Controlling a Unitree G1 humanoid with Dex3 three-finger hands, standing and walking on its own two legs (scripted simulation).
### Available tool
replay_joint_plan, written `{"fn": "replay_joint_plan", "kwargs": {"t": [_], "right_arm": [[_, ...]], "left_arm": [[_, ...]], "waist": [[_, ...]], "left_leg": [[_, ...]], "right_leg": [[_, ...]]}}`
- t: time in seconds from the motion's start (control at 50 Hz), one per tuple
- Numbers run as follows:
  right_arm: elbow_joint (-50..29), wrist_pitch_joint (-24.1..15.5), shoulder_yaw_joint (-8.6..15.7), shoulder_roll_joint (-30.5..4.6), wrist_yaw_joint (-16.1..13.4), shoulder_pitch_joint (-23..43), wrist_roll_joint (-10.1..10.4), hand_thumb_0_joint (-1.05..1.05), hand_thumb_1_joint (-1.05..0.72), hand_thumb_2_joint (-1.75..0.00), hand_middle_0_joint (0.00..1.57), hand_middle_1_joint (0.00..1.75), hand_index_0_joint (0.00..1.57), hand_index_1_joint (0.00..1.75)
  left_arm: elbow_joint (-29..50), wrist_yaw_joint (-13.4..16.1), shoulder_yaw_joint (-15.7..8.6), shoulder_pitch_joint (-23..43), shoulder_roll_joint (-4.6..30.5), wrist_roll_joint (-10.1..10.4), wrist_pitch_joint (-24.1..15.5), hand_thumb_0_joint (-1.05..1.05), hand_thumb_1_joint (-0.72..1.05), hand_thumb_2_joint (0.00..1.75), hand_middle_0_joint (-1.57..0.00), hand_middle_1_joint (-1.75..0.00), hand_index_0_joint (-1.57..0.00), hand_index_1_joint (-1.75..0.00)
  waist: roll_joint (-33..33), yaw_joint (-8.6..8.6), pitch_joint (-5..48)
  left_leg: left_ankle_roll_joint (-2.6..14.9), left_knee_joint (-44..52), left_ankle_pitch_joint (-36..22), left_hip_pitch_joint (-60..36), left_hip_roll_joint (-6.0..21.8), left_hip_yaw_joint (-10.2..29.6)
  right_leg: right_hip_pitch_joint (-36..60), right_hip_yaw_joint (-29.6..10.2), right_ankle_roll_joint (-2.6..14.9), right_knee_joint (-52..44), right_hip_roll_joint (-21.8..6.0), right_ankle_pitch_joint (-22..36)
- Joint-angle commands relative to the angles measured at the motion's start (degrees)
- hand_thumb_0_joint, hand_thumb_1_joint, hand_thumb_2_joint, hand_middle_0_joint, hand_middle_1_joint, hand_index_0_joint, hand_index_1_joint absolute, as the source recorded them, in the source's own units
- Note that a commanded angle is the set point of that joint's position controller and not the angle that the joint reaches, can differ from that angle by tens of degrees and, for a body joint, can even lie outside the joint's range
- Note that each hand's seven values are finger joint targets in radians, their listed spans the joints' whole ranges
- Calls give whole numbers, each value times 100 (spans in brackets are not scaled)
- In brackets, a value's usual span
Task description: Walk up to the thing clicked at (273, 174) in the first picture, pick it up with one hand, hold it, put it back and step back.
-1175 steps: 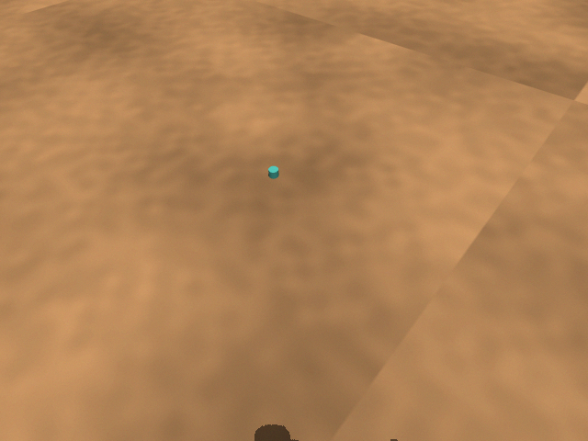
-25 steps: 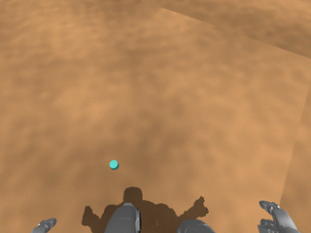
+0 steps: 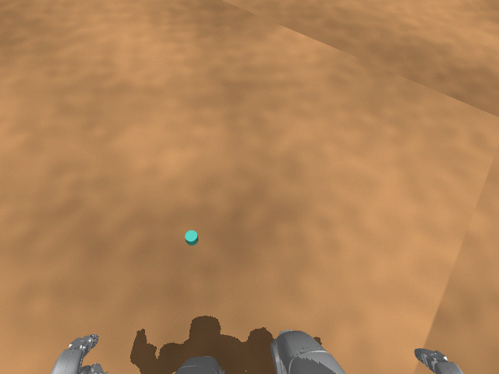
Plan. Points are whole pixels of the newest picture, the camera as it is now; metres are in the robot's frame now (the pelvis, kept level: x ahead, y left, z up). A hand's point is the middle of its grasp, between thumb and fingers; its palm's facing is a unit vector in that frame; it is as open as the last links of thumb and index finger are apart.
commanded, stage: walk up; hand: left
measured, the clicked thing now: (191, 237) +0.64 +0.22 -0.74
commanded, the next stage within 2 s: stand in 1.56 s
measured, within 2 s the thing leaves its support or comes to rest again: neither
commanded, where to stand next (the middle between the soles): +0.25 -0.02 m, yaw -1 degrees
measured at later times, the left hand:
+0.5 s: hand out of the picture +0.00 +0.26 -0.14, palm faces +0.00 -0.92 -0.39, open 7.4 cm
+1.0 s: hand out of the picture +0.08 +0.22 -0.14, palm faces +0.01 -0.94 -0.35, open 7.4 cm
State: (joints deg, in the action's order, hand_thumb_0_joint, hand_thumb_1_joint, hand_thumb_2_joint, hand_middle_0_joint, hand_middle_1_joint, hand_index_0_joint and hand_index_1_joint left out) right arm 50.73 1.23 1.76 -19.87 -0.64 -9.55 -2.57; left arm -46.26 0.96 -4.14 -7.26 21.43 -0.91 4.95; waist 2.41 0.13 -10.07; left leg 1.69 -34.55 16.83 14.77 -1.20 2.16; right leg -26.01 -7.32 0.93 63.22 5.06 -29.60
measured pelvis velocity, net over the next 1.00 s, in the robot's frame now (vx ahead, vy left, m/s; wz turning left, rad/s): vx -0.04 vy -0.02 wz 0.01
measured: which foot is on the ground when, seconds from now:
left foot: down 0.00-0.24, up 0.26-0.48, down 0.50-1.00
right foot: up 0.00-0.18, down 0.20-0.54, up 0.56-0.80, down 0.82-1.00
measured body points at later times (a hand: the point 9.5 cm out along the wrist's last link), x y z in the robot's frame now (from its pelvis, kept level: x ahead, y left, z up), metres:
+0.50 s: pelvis -0.07 -0.01 +0.00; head -0.05 -0.02 +0.45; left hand +0.00 +0.31 -0.11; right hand -0.04 -0.33 -0.13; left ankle -0.05 +0.12 -0.73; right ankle -0.08 -0.15 -0.73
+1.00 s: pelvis -0.04 -0.02 +0.00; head -0.03 -0.03 +0.45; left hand +0.07 +0.27 -0.11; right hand +0.03 -0.33 -0.13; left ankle -0.05 +0.11 -0.73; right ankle +0.00 -0.14 -0.73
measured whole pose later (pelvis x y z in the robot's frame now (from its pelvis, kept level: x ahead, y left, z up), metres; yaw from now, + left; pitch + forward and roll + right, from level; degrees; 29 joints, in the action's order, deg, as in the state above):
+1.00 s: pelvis -0.04 -0.02 +0.00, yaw +1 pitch -3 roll +0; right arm 57.0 -0.7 1.8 -22.3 -0.2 -12.0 -0.7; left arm -55.5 -0.8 -2.1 -6.2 18.0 -1.4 -0.6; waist -2.0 -0.3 -3.7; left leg 0.4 -35.3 22.5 12.5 0.1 2.8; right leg -15.5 2.3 0.1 34.0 -1.7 -15.4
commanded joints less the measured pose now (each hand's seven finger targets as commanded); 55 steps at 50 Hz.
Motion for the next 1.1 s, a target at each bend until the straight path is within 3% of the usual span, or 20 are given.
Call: {"fn": "replay_joint_plan", "kwargs": {"t": [0.0,0.08,0.16,0.18,0.2,0.22,0.24,0.3,0.4,0.46,0.5,0.52,0.56,0.64,0.74,0.8,0.84,0.86,1.0,1.08], "right_arm": [[-536,-240,456,-1427,-155,250,43,0,-90,-90,20,30,20,30],[-500,-217,473,-1507,-49,10,39,0,-90,-90,20,30,20,30],[-531,-34,467,-1588,52,254,38,0,-90,-90,20,30,20,30],[-521,-23,387,-1333,53,183,90,0,-90,-90,20,30,20,30],[-599,-25,290,-987,69,133,145,0,-90,-90,20,30,20,30],[-655,-19,315,-1074,38,394,110,0,-90,-90,20,30,20,30],[-469,-32,470,-1429,25,409,128,0,-90,-90,20,30,20,30],[-206,-128,406,-1243,116,49,217,0,-90,-90,20,30,20,30],[-154,-249,350,-1232,161,-92,133,0,-90,-90,20,30,20,30],[86,-393,403,-1172,132,-510,122,0,-90,-90,20,30,20,30],[178,-498,511,-1374,37,-816,46,0,-90,-90,20,30,20,30],[88,-525,577,-1806,18,-704,19,0,-90,-90,20,30,20,30],[135,-489,654,-2102,40,-729,85,0,-90,-90,20,30,20,30],[48,-545,466,-1605,7,-623,99,0,-90,-90,20,30,20,30],[-75,-411,348,-1432,-15,-217,179,0,-90,-90,20,30,20,30],[-165,-321,174,-995,-43,-100,353,0,-90,-90,20,30,20,30],[38,-207,181,-1011,-87,-479,305,0,-90,-90,20,30,20,30],[219,-199,252,-1171,-84,-643,261,0,-90,-90,20,30,20,30],[580,-349,199,-1139,-24,-525,113,0,-90,-90,20,30,20,30],[611,-397,145,-1281,28,201,129,0,-90,-90,20,30,20,30]], "left_arm": [[285,1,-406,-503,1171,35,-213,0,90,90,-20,-30,-20,-30],[225,-83,-272,-311,1045,6,-454,0,90,90,-20,-30,-20,-30],[-443,-42,-331,-968,1007,-62,-639,0,90,90,-20,-30,-20,-30],[-551,-28,-384,-1151,1159,-118,-681,0,90,90,-20,-30,-20,-30],[-541,-17,-448,-1192,1428,-190,-725,0,90,90,-20,-30,-20,-30],[-283,-9,-514,-720,1902,-193,-715,0,90,90,-20,-30,-20,-30],[-135,-18,-486,-138,2001,-223,-695,0,90,90,-20,-30,-20,-30],[-148,-11,-362,55,1314,-129,-792,0,90,90,-20,-30,-20,-30],[-236,-86,-454,-390,1517,-145,-774,0,90,90,-20,-30,-20,-30],[-154,-130,-368,-222,1385,-63,-662,0,90,90,-20,-30,-20,-30],[-147,-116,-190,-426,865,18,-632,0,90,90,-20,-30,-20,-30],[-86,-130,-106,-333,614,86,-620,0,90,90,-20,-30,-20,-30],[-183,-74,-301,-5,1322,39,-595,0,90,90,-20,-30,-20,-30],[-242,-134,-219,-243,1067,66,-657,0,90,90,-20,-30,-20,-30],[-446,-98,-202,-364,874,62,-694,0,90,90,-20,-30,-20,-30],[-633,0,-315,-643,1267,-33,-748,0,90,90,-20,-30,-20,-30],[-411,-28,-302,144,1586,-38,-752,0,90,90,-20,-30,-20,-30],[-299,-44,-289,514,1579,-71,-734,0,90,90,-20,-30,-20,-30],[-510,-115,-128,646,1143,42,-652,0,90,90,-20,-30,-20,-30],[-748,-124,-115,710,1021,71,-675,0,90,90,-20,-30,-20,-30]], "waist": [[-798,122,988],[-1237,-264,1148],[-1302,84,919],[-847,144,928],[279,129,788],[648,289,415],[638,174,-138],[385,-16,-55],[1048,257,342],[715,11,844],[-213,-58,1382],[-1159,-45,1280],[-904,-185,692],[-1118,-41,579],[-1161,115,955],[-202,292,1495],[394,43,1365],[475,-85,1037],[602,-122,975],[39,57,993]], "left_leg": [[867,1205,-1605,-563,1342,998],[1005,1189,260,-1093,1284,908],[681,739,1026,450,1029,571],[417,246,1202,958,854,467],[30,-691,1511,1757,361,156],[-186,-1277,1538,1528,56,274],[-244,-1852,1449,741,158,637],[-212,-1537,718,929,18,612],[-307,-433,1036,996,138,142],[-210,1342,94,-236,-69,-244],[-6,1801,-589,-1411,582,830],[513,1939,-428,-1636,1649,2603],[1376,2015,677,-611,2078,3080],[924,1570,-1613,-939,1453,1624],[615,763,-2543,-171,1055,740],[46,-283,-1189,762,413,444],[-114,-1221,1587,450,79,314],[-170,-1211,1672,82,256,215],[-76,1026,-713,-759,390,298],[19,1320,-421,61,690,545]], "right_leg": [[-140,-306,-22,374,-4,324],[285,284,-263,-1980,-348,60],[2053,812,31,-4227,-223,897],[2490,274,143,-4324,-421,887],[2425,-1416,445,-4770,-1341,-269],[826,-2630,1037,-5356,-2416,-2047],[-543,-2905,1324,-5512,-2715,-2379],[531,-1147,798,-5087,-1716,-556],[1578,-842,806,-4854,-1720,-269],[1597,-190,704,-3871,-1545,1347],[1040,447,269,-2327,-1017,2251],[-69,904,20,-1753,-391,681],[-27,238,110,-1044,-645,-393],[-134,458,72,-1648,-772,200],[1544,978,17,-3435,-483,1516],[2876,-40,296,-3979,-1174,2784],[1646,-1577,1193,-4684,-2659,1300],[983,-1635,1361,-4601,-2666,1055],[793,-124,312,-4013,-1523,2009],[1788,130,90,-4210,-1205,1416]]}}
